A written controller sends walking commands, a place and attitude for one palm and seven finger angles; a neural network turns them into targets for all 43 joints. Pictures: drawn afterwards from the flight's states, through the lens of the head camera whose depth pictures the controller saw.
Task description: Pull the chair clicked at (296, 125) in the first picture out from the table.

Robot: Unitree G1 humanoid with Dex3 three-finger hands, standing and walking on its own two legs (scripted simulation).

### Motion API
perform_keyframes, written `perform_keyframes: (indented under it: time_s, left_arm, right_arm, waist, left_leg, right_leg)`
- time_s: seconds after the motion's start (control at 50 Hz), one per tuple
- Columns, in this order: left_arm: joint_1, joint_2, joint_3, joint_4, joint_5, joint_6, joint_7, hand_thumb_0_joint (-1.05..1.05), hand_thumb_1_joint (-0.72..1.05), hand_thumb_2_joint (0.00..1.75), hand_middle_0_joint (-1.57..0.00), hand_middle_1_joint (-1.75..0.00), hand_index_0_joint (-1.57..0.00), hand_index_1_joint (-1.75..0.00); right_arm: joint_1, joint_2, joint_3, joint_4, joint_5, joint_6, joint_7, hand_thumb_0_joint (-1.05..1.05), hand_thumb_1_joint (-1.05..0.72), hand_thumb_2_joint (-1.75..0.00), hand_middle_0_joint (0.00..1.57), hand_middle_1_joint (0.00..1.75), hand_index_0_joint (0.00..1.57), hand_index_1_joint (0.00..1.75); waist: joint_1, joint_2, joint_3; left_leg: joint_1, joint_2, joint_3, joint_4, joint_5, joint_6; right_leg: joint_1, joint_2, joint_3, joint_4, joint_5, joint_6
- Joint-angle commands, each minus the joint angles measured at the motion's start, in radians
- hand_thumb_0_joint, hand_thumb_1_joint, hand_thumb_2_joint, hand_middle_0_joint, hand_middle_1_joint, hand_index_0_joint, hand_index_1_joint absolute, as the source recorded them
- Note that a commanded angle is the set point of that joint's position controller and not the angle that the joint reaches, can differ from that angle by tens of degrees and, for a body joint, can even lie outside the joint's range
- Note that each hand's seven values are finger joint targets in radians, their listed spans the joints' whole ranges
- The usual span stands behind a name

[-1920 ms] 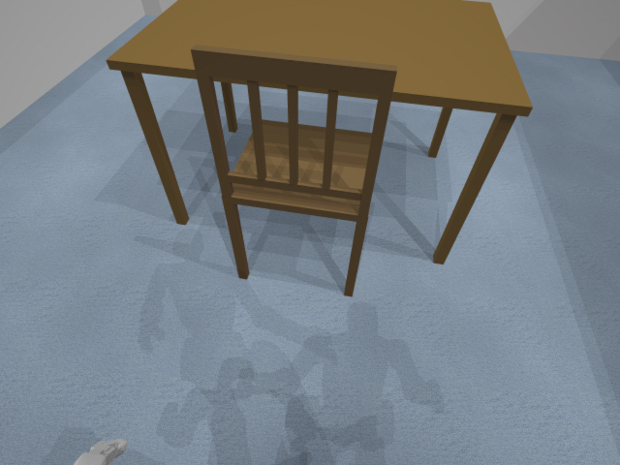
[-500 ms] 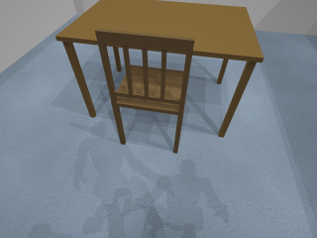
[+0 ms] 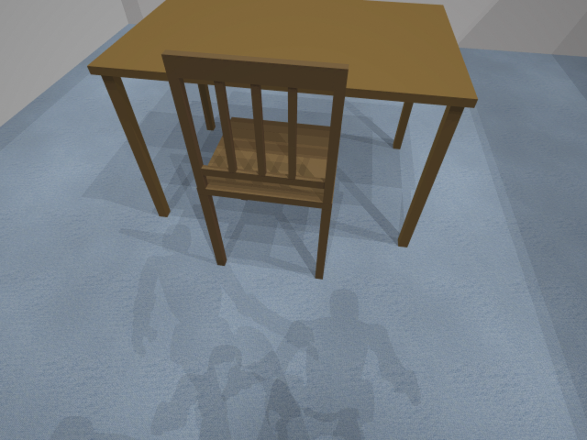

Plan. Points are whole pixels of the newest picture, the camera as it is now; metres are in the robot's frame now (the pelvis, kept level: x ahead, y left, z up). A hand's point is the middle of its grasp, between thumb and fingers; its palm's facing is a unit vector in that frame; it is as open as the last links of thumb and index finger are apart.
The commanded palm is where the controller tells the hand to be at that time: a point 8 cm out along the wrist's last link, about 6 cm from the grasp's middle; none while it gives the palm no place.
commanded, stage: turn to face it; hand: left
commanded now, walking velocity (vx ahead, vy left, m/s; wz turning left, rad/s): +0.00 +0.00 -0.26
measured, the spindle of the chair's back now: (259, 132) +0.88 +0.15 -0.10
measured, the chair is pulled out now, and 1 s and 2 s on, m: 0.00 0.00 0.00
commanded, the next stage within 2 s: take the last steps up to it in 0.02 s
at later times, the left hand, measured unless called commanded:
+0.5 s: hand out of the picture +0.07 +0.16 -0.18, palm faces -0.05 -0.97 -0.22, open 7.4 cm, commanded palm none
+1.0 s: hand (217, 429) +0.18 +0.14 -0.20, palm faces -0.01 -0.99 -0.13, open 7.4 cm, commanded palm none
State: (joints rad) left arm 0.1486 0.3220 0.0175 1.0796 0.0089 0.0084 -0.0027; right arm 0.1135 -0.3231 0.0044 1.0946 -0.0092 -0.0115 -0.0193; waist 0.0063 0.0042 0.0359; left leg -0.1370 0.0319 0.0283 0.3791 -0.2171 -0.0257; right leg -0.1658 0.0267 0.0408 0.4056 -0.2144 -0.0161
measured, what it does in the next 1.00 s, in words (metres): walks ahead: left foot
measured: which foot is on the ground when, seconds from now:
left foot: down 0.00-0.46, up 0.48-0.90, down 0.92-1.00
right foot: down 0.00-0.92, up 0.94-1.00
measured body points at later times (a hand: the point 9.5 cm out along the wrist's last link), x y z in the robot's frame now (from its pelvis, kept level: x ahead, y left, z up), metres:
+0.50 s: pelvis +0.05 -0.03 -0.02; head +0.06 -0.05 +0.43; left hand +0.07 +0.21 -0.16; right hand -0.03 -0.26 -0.18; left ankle -0.01 +0.12 -0.72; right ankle +0.02 -0.11 -0.75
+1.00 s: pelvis +0.24 -0.02 -0.02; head +0.26 +0.00 +0.43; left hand +0.18 +0.20 -0.19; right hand +0.32 -0.24 -0.16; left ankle +0.31 +0.06 -0.74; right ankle +0.08 -0.11 -0.66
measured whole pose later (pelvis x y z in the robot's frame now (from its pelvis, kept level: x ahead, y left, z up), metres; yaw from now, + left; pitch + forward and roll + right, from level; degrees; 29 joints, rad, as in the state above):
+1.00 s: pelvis +0.24 -0.02 -0.02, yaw -8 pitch -1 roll +0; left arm 0.43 0.13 0.05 1.16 0.01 -0.04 0.01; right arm 0.13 -0.11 -0.03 1.01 -0.02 -0.08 -0.01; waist 0.03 -0.05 0.05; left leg -0.37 0.01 0.15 0.64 -0.26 0.08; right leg -0.26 0.00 -0.01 1.15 -0.45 -0.06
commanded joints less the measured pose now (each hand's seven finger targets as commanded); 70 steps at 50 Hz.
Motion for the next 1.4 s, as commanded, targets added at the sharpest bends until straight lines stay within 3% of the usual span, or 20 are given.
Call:
perform_keyframes:
  time_s: [0.0,0.1,0.2,0.26,0.3,0.4,0.44,0.46,0.54,0.76,0.84,0.86,0.9,0.96,1.04,1.24,1.3,1.34,1.36,1.38]
  left_arm:
    - [0.008,0.125,0.022,-0.067,0.004,-0.004,0.016,0.0,0.9,0.9,-0.2,-0.3,-0.2,-0.3]
    - [0.038,0.107,0.023,-0.086,0.006,0.004,0.017,0.0,0.9,0.9,-0.2,-0.3,-0.2,-0.3]
    - [0.083,0.074,0.037,-0.098,0.015,0.011,-0.005,0.0,0.9,0.9,-0.2,-0.3,-0.2,-0.3]
    - [0.1,0.014,0.042,-0.114,0.016,-0.001,-0.016,0.0,0.9,0.9,-0.2,-0.3,-0.2,-0.3]
    - [0.063,-0.029,0.043,-0.132,0.019,-0.004,-0.022,0.0,0.9,0.9,-0.2,-0.3,-0.2,-0.3]
    - [0.276,-0.075,0.049,-0.051,0.017,-0.037,-0.022,0.0,0.9,0.9,-0.2,-0.3,-0.2,-0.3]
    - [0.471,0.09,0.078,0.013,0.013,-0.062,0.008,0.0,0.9,0.9,-0.2,-0.3,-0.2,-0.3]
    - [0.474,0.078,0.073,0.017,0.004,-0.061,0.019,0.0,0.9,0.9,-0.2,-0.3,-0.2,-0.3]
    - [0.343,-0.042,0.045,0.002,0.011,-0.08,0.025,0.0,0.9,0.9,-0.2,-0.3,-0.2,-0.3]
    - [0.421,-0.074,0.034,0.061,0.021,-0.095,0.04,0.0,0.9,0.9,-0.2,-0.3,-0.2,-0.3]
    - [0.376,-0.051,0.047,0.058,0.017,-0.095,0.039,0.0,0.9,0.9,-0.2,-0.3,-0.2,-0.3]
    - [0.376,-0.06,0.046,0.057,0.012,-0.094,0.035,0.0,0.9,0.9,-0.2,-0.3,-0.2,-0.3]
    - [0.416,-0.134,0.04,0.008,-0.007,-0.093,0.019,0.0,0.9,0.9,-0.2,-0.3,-0.2,-0.3]
    - [0.297,-0.127,0.046,-0.008,0.011,-0.076,0.009,0.0,0.9,0.9,-0.2,-0.3,-0.2,-0.3]
    - [0.335,-0.173,0.048,-0.007,0.026,-0.035,-0.002,0.0,0.9,0.9,-0.2,-0.3,-0.2,-0.3]
    - [0.092,-0.135,0.043,-0.1,0.022,-0.038,-0.008,0.0,0.9,0.9,-0.2,-0.3,-0.2,-0.3]
    - [0.179,-0.108,0.05,-0.063,0.023,-0.052,-0.004,0.0,0.9,0.9,-0.2,-0.3,-0.2,-0.3]
    - [0.298,0.012,0.067,-0.018,0.022,-0.074,0.018,0.0,0.9,0.9,-0.2,-0.3,-0.2,-0.3]
    - [0.299,0.034,0.057,-0.025,0.009,-0.07,0.025,0.0,0.9,0.9,-0.2,-0.3,-0.2,-0.3]
    - [0.226,0.017,0.052,-0.028,0.009,-0.068,0.033,0.0,0.9,0.9,-0.2,-0.3,-0.2,-0.3]
  right_arm:
    - [0.032,-0.103,-0.028,-0.054,-0.002,-0.002,-0.009,0.0,-0.9,-0.9,0.2,0.3,0.2,0.3]
    - [0.066,-0.075,-0.035,-0.067,-0.002,0.005,-0.009,0.0,-0.9,-0.9,0.2,0.3,0.2,0.3]
    - [0.111,-0.083,-0.052,-0.059,-0.018,0.008,0.004,0.0,-0.9,-0.9,0.2,0.3,0.2,0.3]
    - [0.178,-0.115,-0.074,-0.051,-0.017,-0.001,0.002,0.0,-0.9,-0.9,0.2,0.3,0.2,0.3]
    - [0.204,-0.117,-0.086,-0.048,-0.017,-0.018,-0.001,0.0,-0.9,-0.9,0.2,0.3,0.2,0.3]
    - [0.186,-0.031,-0.072,-0.029,-0.019,-0.023,-0.002,0.0,-0.9,-0.9,0.2,0.3,0.2,0.3]
    - [0.126,0.063,-0.049,-0.098,-0.007,-0.035,0.012,0.0,-0.9,-0.9,0.2,0.3,0.2,0.3]
    - [0.094,0.031,-0.059,-0.11,-0.013,-0.033,0.013,0.0,-0.9,-0.9,0.2,0.3,0.2,0.3]
    - [0.106,0.079,-0.064,-0.068,-0.018,-0.033,0.02,0.0,-0.9,-0.9,0.2,0.3,0.2,0.3]
    - [-0.05,0.136,-0.059,-0.135,-0.006,-0.034,0.042,0.0,-0.9,-0.9,0.2,0.3,0.2,0.3]
    - [0.159,0.109,-0.069,-0.08,-0.012,-0.052,0.021,0.0,-0.9,-0.9,0.2,0.3,0.2,0.3]
    - [0.302,0.062,-0.077,-0.038,-0.017,-0.056,0.013,0.0,-0.9,-0.9,0.2,0.3,0.2,0.3]
    - [0.451,-0.093,-0.108,-0.014,-0.02,-0.055,-0.005,0.0,-0.9,-0.9,0.2,0.3,0.2,0.3]
    - [0.202,0.049,-0.073,-0.076,-0.003,-0.058,-0.011,0.0,-0.9,-0.9,0.2,0.3,0.2,0.3]
    - [0.165,0.11,-0.058,-0.069,-0.007,-0.079,-0.008,0.0,-0.9,-0.9,0.2,0.3,0.2,0.3]
    - [0.267,0.033,-0.069,-0.038,-0.02,-0.058,-0.006,0.0,-0.9,-0.9,0.2,0.3,0.2,0.3]
    - [0.266,0.051,-0.06,-0.023,-0.015,-0.047,-0.006,0.0,-0.9,-0.9,0.2,0.3,0.2,0.3]
    - [0.318,0.135,-0.038,-0.03,0.0,-0.051,-0.005,0.0,-0.9,-0.9,0.2,0.3,0.2,0.3]
    - [0.315,0.117,-0.039,-0.032,0.005,-0.037,-0.017,0.0,-0.9,-0.9,0.2,0.3,0.2,0.3]
    - [0.288,0.128,-0.038,-0.025,0.008,-0.027,-0.025,0.0,-0.9,-0.9,0.2,0.3,0.2,0.3]
  waist:
    - [-0.009,-0.01,-0.063]
    - [-0.011,-0.016,-0.052]
    - [-0.006,0.014,0.055]
    - [-0.025,0.142,0.089]
    - [-0.042,0.174,0.106]
    - [0.057,0.026,0.036]
    - [0.118,-0.364,0.03]
    - [0.106,-0.205,0.045]
    - [0.026,-0.051,0.077]
    - [0.03,-0.121,0.106]
    - [-0.073,-0.092,0.001]
    - [-0.122,-0.055,-0.073]
    - [-0.114,0.276,-0.231]
    - [-0.029,0.04,0.031]
    - [0.039,0.1,0.038]
    - [-0.029,0.097,0.027]
    - [0.02,0.034,-0.01]
    - [0.038,-0.234,-0.146]
    - [0.03,-0.163,-0.169]
    - [0.012,-0.111,-0.137]
  left_leg:
    - [0.012,0.097,-0.041,-0.002,0.129,0.02]
    - [-0.014,0.094,-0.023,0.029,0.066,0.02]
    - [-0.086,0.115,-0.086,-0.047,-0.435,0.061]
    - [-0.063,0.257,-0.262,-0.179,-0.571,0.149]
    - [-0.044,0.341,-0.302,-0.245,-0.479,0.204]
    - [-0.188,0.191,-0.02,0.082,-0.232,0.098]
    - [-0.549,0.012,0.107,0.625,-0.384,0.028]
    - [-0.562,0.047,0.021,0.718,-0.35,0.037]
    - [-0.535,0.099,0.008,0.774,-0.137,0.025]
    - [-0.466,0.058,0.082,0.426,0.004,0.045]
    - [-0.105,-0.037,0.12,0.211,0.046,0.095]
    - [0.1,-0.005,0.066,0.177,0.095,0.117]
    - [0.356,0.42,-0.561,-0.066,0.182,0.294]
    - [-0.046,0.343,-0.389,-0.189,-0.112,0.27]
    - [-0.209,0.222,-0.099,-0.194,0.105,0.216]
    - [-0.028,0.226,-0.059,-0.103,0.256,0.221]
    - [-0.083,0.164,-0.014,0.059,0.21,0.151]
    - [-0.305,0.007,0.095,0.373,-0.145,0.044]
    - [-0.254,0.0,0.052,0.494,-0.404,0.022]
    - [-0.237,0.027,-0.01,0.52,-0.396,0.017]
  right_leg:
    - [-0.024,-0.128,0.122,-0.024,0.24,-0.015]
    - [-0.066,-0.121,0.15,-0.009,0.187,-0.019]
    - [-0.197,-0.042,0.137,-0.004,-0.391,-0.032]
    - [-0.288,0.029,-0.004,0.268,-0.275,-0.017]
    - [-0.348,-0.029,-0.051,0.437,-0.244,-0.005]
    - [0.059,-0.03,-0.111,0.052,-0.093,-0.008]
    - [0.233,-0.393,0.487,-0.232,-0.164,-0.144]
    - [0.204,-0.422,0.476,-0.237,-0.134,-0.187]
    - [0.1,-0.321,0.247,-0.191,0.108,-0.197]
    - [0.136,-0.253,0.056,-0.189,0.451,-0.154]
    - [0.108,-0.202,-0.029,0.096,0.723,-0.109]
    - [0.0,-0.168,-0.045,0.289,0.59,-0.091]
    - [-0.367,0.035,-0.083,0.869,-0.326,-0.033]
    - [-0.423,-0.108,-0.012,0.942,-0.155,-0.036]
    - [-0.302,-0.14,-0.039,0.737,-0.064,-0.004]
    - [-0.242,-0.091,-0.127,0.252,-0.039,0.004]
    - [-0.013,-0.052,-0.146,0.07,0.071,-0.01]
    - [0.294,-0.355,0.206,0.022,0.566,-0.112]
    - [0.233,-0.464,0.241,-0.014,0.873,-0.201]
    - [0.173,-0.434,0.167,0.01,1.028,-0.22]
